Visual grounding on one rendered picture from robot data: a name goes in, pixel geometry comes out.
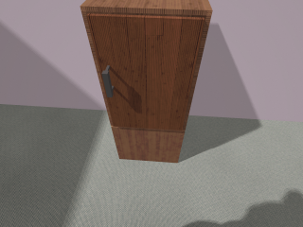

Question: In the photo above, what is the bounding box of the handle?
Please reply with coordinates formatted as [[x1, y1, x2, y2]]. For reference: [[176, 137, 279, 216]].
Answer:
[[101, 65, 115, 97]]

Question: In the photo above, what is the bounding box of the cupboard door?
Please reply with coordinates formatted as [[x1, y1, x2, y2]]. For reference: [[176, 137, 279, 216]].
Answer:
[[86, 13, 205, 131]]

